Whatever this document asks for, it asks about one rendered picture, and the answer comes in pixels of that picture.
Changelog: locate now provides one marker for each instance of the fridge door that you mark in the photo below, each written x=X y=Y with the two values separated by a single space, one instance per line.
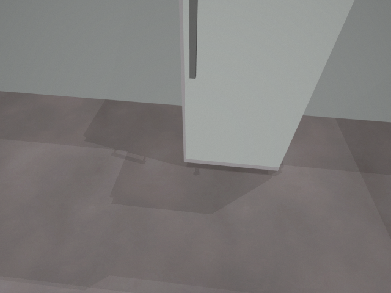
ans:
x=258 y=63

